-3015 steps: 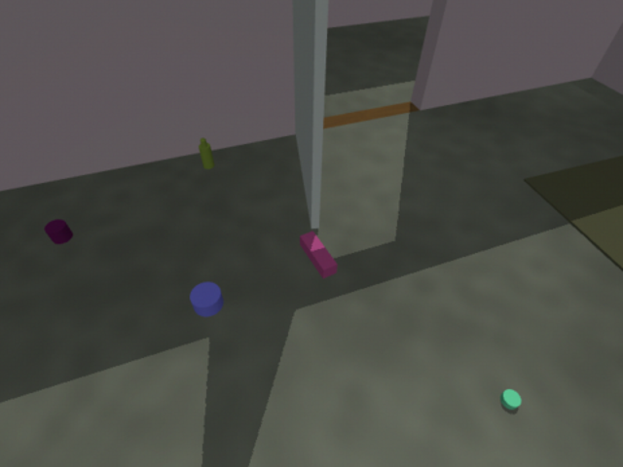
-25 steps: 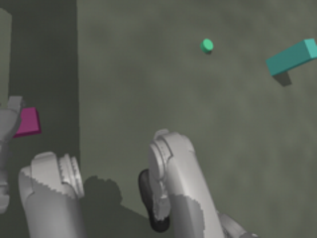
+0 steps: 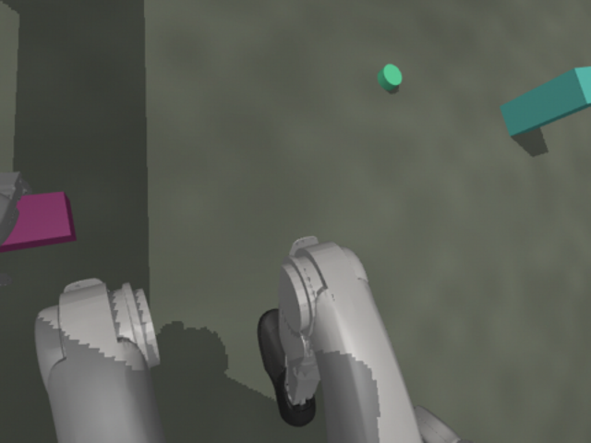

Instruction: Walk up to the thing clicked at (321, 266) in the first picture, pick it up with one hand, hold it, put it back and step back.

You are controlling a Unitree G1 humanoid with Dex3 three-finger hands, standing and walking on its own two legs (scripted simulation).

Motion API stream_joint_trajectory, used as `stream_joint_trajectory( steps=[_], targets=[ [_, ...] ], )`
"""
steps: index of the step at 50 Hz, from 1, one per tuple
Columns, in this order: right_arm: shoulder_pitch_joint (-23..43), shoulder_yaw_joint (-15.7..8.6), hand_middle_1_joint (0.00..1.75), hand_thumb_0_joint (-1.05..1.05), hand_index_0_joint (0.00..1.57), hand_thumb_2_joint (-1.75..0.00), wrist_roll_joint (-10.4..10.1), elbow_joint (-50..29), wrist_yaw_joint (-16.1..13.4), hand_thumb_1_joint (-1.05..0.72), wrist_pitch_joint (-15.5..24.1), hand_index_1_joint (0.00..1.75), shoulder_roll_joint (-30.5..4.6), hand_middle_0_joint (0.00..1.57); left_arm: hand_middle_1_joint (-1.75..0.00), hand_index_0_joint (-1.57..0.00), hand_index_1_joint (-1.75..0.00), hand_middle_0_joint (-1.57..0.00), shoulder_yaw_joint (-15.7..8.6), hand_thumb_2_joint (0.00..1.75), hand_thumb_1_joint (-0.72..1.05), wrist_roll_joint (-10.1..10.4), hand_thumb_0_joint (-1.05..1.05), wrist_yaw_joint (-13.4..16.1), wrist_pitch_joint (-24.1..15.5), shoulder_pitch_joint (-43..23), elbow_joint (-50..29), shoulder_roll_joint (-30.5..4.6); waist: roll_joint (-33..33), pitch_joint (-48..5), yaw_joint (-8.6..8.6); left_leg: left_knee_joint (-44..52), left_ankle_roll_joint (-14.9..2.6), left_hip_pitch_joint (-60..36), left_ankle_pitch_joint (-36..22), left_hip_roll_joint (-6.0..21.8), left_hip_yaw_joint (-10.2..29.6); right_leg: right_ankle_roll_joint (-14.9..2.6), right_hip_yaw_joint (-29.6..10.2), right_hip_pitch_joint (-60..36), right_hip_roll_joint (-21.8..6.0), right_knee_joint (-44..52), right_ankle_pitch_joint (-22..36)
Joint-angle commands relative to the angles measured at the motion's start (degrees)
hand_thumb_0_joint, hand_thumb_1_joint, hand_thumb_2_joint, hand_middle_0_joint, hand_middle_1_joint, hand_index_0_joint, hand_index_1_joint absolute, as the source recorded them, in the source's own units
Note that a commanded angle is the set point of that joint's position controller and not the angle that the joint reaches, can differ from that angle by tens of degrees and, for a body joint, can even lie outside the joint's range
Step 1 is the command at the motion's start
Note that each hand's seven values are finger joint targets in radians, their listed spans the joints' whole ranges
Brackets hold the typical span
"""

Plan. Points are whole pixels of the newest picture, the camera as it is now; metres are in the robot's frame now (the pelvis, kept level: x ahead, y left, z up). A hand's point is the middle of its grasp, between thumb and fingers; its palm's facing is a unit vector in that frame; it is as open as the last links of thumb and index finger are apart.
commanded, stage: close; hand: left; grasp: from above
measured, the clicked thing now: out of the picture +0.41 +0.31 -0.27
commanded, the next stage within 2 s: none
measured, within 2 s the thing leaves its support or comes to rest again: neither
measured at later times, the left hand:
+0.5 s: hand out of the picture +0.39 +0.32 -0.25, palm faces -0.51 -0.16 -0.84, open 12.1 cm
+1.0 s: hand out of the picture +0.40 +0.29 -0.25, palm faces -0.42 -0.13 -0.90, open 11.3 cm
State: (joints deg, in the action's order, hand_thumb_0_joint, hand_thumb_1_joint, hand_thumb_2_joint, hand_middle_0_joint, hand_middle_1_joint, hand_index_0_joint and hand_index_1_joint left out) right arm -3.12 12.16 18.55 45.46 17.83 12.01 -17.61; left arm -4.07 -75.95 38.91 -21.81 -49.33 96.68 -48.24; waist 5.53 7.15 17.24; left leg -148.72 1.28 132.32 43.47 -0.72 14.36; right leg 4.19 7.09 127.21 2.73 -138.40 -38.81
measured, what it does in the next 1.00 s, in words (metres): stands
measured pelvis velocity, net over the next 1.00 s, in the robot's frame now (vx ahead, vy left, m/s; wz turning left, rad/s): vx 0.00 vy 0.00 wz -0.01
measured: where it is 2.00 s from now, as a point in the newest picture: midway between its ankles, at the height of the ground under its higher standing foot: (219, 419)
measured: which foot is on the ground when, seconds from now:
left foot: down 0.00-1.00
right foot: down 0.00-1.00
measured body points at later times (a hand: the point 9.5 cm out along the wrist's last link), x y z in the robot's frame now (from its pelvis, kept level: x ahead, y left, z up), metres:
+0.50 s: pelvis +0.00 +0.00 +0.00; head +0.25 +0.12 +0.35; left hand +0.41 +0.32 -0.20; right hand +0.07 -0.27 -0.07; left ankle +0.06 +0.12 -0.26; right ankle +0.11 -0.13 -0.26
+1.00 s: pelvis +0.00 +0.00 +0.00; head +0.25 +0.13 +0.35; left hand +0.42 +0.30 -0.20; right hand +0.08 -0.27 -0.05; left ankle +0.06 +0.12 -0.26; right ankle +0.11 -0.13 -0.26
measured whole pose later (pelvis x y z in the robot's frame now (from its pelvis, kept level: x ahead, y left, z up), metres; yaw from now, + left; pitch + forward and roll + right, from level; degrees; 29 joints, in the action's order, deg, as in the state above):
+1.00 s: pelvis +0.00 +0.00 +0.00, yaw -1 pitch +27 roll -14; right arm -1.5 10.3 17.2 42.8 18.9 16.1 -20.7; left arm -8.3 -75.8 44.3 -11.3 -52.3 99.6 -47.8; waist 6.3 7.2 19.8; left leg -147.6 0.3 133.5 42.1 -0.4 14.0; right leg 4.1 7.1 127.9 3.0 -136.7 -37.4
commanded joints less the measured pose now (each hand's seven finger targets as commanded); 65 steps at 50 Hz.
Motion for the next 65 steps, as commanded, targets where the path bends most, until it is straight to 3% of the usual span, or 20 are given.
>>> stream_joint_trajectory(
  steps=[1, 3, 6, 9, 13, 16, 22, 25, 27, 30, 35, 39, 43, 44, 47, 50, 51, 53, 56, 65],
  targets=[
    [-6.64, -6.11, 0.3, 0.0, 0.2, -0.9, 0.24, 1.47, -0.87, -0.89, 0.5, 0.3, -19.87, 0.2, -0.83, -0.27, -0.83, -0.27, 0.42, 0.81, -0.23, -3.84, 0.0, 9.5, 0.32, -10.68, -4.35, -9.84, -21.84, -32.85, 3.42, 17.71, -1.38, -26.44, -9.78, 1.7, -6.68, -5.28, 8.52, -16.37, 3.14, 12.68, 9.66],
    [-6.84, -6.44, 0.3, 0.0, 0.2, -0.9, 0.46, 1.37, -0.3, -0.88, 1.21, 0.3, -19.56, 0.2, -0.84, -0.26, -0.82, -0.24, 0.86, 0.78, -0.23, -4.34, 0.0, 12.27, 2.66, -11.88, -4.97, -8.95, -22.91, -33.15, 4.05, 18.28, -1.16, -26.91, -10.39, 1.94, -6.54, -5.03, 8.34, -15.65, 2.89, 12.38, 10.29],
    [-6.22, -6.45, 0.3, 0.0, 0.2, -0.9, -0.67, 0.11, 0.71, -0.89, 2.59, 0.3, -19.39, 0.2, -0.82, -0.25, -0.81, -0.25, 1.85, 0.8, -0.24, -2.6, 0.0, 13.94, 7.27, -14.26, -5.47, -7.23, -23.85, -34.56, 4.87, 18.19, -1.03, -26.85, -11.4, 2.24, -6.43, -5.05, 7.35, -16.66, 2.82, 12.64, 12.56],
    [-5.47, -7.17, 0.3, 0.0, 0.2, -0.9, -1.46, -1.51, 1.44, -0.88, 3.44, 0.3, -20.68, 0.2, -0.79, -0.28, -0.78, -0.28, -2.52, 0.77, -0.2, -1.06, 0.0, 14.4, 11.27, -16.08, -5.64, -11.64, -25.47, -35.2, 4.02, 18.49, -0.93, -26.48, -12.25, 2.41, -5.55, -5.14, 7.37, -15.52, 1.97, 11.32, 13.64],
    [-6.71, -7.32, 0.3, 0.0, 0.2, -0.9, -2.11, -1.34, 1.91, -0.89, 4.16, 0.3, -20.64, 0.2, -0.82, -0.3, -0.79, -0.28, -5.03, 0.73, -0.18, 1.91, 0.0, 8.87, 13.91, -15.36, -0.43, -12.63, -24.99, -32.77, 4.44, 16.92, -1.4, -22.52, -10.91, 1.77, -6.82, -5.09, 6.55, -15.76, 1.51, 11.17, 12.48],
    [-8.2, -7.09, 0.3, 0.0, 0.2, -0.9, -2.3, -1.31, 1.78, -0.89, 4.37, 0.3, -19.55, 0.2, -0.81, -0.31, -0.79, -0.29, -7.83, 0.71, -0.16, 3.21, 0.0, 3.52, 12.79, -11.97, 0.9, -14.46, -26.56, -34.81, 1.92, 18.25, -1.47, -23.7, -12.01, 1.06, -6.62, -5.03, 7.0, -17.03, 1.25, 10.4, 12.43],
    [-9.29, -6.41, 0.3, 0.0, 0.2, -0.9, -2.36, -1.65, 0.86, -0.9, 2.44, 0.3, -18.91, 0.2, -0.85, -0.31, -0.82, -0.29, -1.21, 0.71, -0.17, 5.22, 0.0, -4.14, 5.58, -14.98, -4.86, -8.99, -24.78, -37.06, 4.9, 16.9, -1.77, -25.23, -13.11, 1.13, -6.51, -4.67, 7.63, -19.76, 1.82, 11.49, 14.8],
    [-9.61, -5.78, 0.3, 0.0, 0.2, -0.9, -2.32, -1.79, 0.12, -0.9, 1.06, 0.3, -19.36, 0.2, -0.84, -0.32, -0.81, -0.3, -0.14, 0.7, -0.16, 4.33, 0.0, -3.7, 1.39, -12.65, -5.52, -8.94, -24.46, -37.59, 3.71, 16.74, -1.31, -26.75, -15.33, 1.17, -6.3, -5.09, 8.06, -20.49, 2.12, 11.4, 15.62],
    [-9.48, -4.56, 0.3, 0.0, 0.2, -0.9, -1.62, -1.85, 0.12, -0.89, 0.52, 0.3, -18.23, 0.2, -0.83, -0.34, -0.8, -0.31, 2.24, 0.7, -0.13, 3.36, 0.0, -2.61, -0.61, -13.7, -4.22, -5.81, -23.45, -36.89, 5.27, 15.99, -1.37, -26.89, -15.79, 1.21, -6.29, -4.8, 8.75, -20.15, 2.24, 10.81, 16.65],
    [-8.64, -3.62, 0.3, 0.0, 0.2, -0.9, -0.88, -1.5, -0.3, -0.89, 0.45, 0.3, -18.7, 0.2, -0.81, -0.39, -0.79, -0.37, 1.82, 0.74, -0.07, 1.73, 0.0, 1.03, -2.27, -12.88, -3.53, -7.08, -23.27, -35.38, 4.75, 16.07, -1.61, -26.97, -14.99, 1.18, -6.43, -4.83, 8.9, -18.94, 2.53, 11.3, 15.9],
    [-7.55, -5.35, 0.3, 0.0, 0.2, -0.9, 0.19, 0.51, -0.68, -0.89, 1.21, 0.3, -20.14, 0.2, -0.73, -0.44, -0.71, -0.42, 1.39, 0.65, 0.01, -3.13, 0.0, 8.54, 0.39, -11.35, -4.39, -9.86, -22.78, -32.39, 3.9, 18.22, -1.24, -27.08, -10.13, 1.76, -6.24, -5.11, 8.71, -16.14, 2.94, 12.86, 10.18],
    [-6.7, -5.89, 0.3, 0.0, 0.2, -0.9, -0.49, 0.59, -0.01, -0.88, 2.36, 0.3, -19.73, 0.2, -0.68, -0.43, -0.66, -0.42, 0.51, 0.63, -0.01, -2.37, 0.0, 12.2, 5.45, -13.09, -4.7, -10.15, -22.65, -32.7, 4.39, 18.54, -1.0, -25.96, -10.58, 2.32, -5.84, -5.05, 8.09, -16.13, 2.71, 13.14, 11.18],
    [-5.63, -6.62, 0.3, 0.0, 0.2, -0.9, -1.48, -1.8, 0.76, -0.89, 3.61, 0.3, -20.55, 0.2, -0.65, -0.46, -0.63, -0.45, -0.71, 0.61, 0.02, -0.6, 0.0, 11.85, 10.49, -15.75, -4.67, -11.65, -23.73, -32.8, 4.66, 18.2, -1.29, -24.2, -9.13, 2.37, -5.97, -5.16, 6.68, -16.46, 2.14, 13.11, 11.01],
    [-6.18, -6.81, 0.3, 0.0, 0.2, -0.9, -1.49, -2.16, 0.82, -0.89, 3.69, 0.3, -20.85, 0.2, -0.64, -0.46, -0.62, -0.44, -2.79, 0.58, 0.02, 0.12, 0.0, 11.39, 11.31, -15.67, -4.61, -13.32, -23.33, -33.78, 4.36, 17.75, -1.44, -23.66, -9.95, 2.19, -6.15, -5.07, 6.63, -16.81, 1.92, 13.1, 11.81],
    [-8.04, -6.88, 0.3, 0.0, 0.2, -0.9, -1.94, -2.13, 1.17, -0.89, 4.12, 0.3, -20.78, 0.2, -0.64, -0.47, -0.62, -0.45, -4.88, 0.57, 0.03, 1.43, 0.0, 7.73, 12.26, -15.82, -2.59, -14.97, -24.54, -33.96, 4.29, 16.74, -1.63, -23.26, -11.44, 1.93, -6.65, -5.03, 6.24, -17.42, 1.6, 11.95, 12.93],
    [-8.26, -6.4, 0.3, 0.0, 0.2, -0.9, -2.37, -2.0, 0.82, -0.89, 4.03, 0.3, -20.09, 0.2, -0.65, -0.49, -0.62, -0.47, -6.99, 0.57, 0.06, 2.51, 0.0, 4.33, 11.07, -14.56, -2.44, -17.03, -25.03, -35.87, 2.84, 17.24, -1.7, -23.42, -12.51, 1.43, -6.77, -5.22, 6.61, -19.0, 1.7, 11.64, 13.15],
    [-8.47, -6.07, 0.3, 0.0, 0.2, -0.9, -2.51, -2.64, 0.86, -0.89, 4.01, 0.3, -19.45, 0.2, -0.65, -0.5, -0.63, -0.48, -6.44, 0.58, 0.06, 2.25, 0.0, 2.97, 10.28, -14.84, -1.66, -16.36, -24.09, -34.79, 3.63, 16.24, -1.96, -22.65, -11.99, 1.37, -7.08, -5.06, 6.34, -18.91, 1.53, 11.46, 13.06],
    [-8.55, -6.22, 0.3, 0.0, 0.2, -0.9, -2.44, -2.27, 0.38, -0.89, 3.28, 0.3, -19.96, 0.2, -0.66, -0.52, -0.64, -0.5, -6.71, 0.59, 0.09, 2.36, 0.0, 1.43, 8.36, -14.62, -2.66, -16.72, -24.43, -35.63, 3.14, 16.99, -1.92, -23.14, -12.45, 1.19, -6.64, -5.08, 7.09, -18.63, 1.63, 11.31, 13.28],
    [-8.6, -5.93, 0.3, 0.0, 0.2, -0.9, -2.14, -2.25, 0.18, -0.89, 2.36, 0.3, -19.86, 0.2, -0.67, -0.54, -0.65, -0.51, -4.5, 0.58, 0.13, 1.11, 0.0, -0.08, 5.22, -14.23, -2.37, -15.41, -23.67, -34.77, 3.82, 16.61, -1.8, -23.6, -12.44, 1.31, -6.69, -4.94, 7.31, -18.59, 1.84, 11.04, 13.17],
    [-8.06, -4.27, 0.3, 0.0, 0.2, -0.9, 0.21, -1.92, -0.82, -0.89, 1.97, 0.3, -19.47, 0.2, -0.64, -0.61, -0.61, -0.58, -0.03, 0.54, 0.23, 0.23, 0.0, 3.54, 1.61, -13.8, -2.85, -10.75, -22.87, -34.39, 4.71, 16.5, -1.58, -25.31, -12.32, 1.42, -6.78, -4.95, 8.09, -17.96, 2.31, 11.71, 13.0]
  ],
)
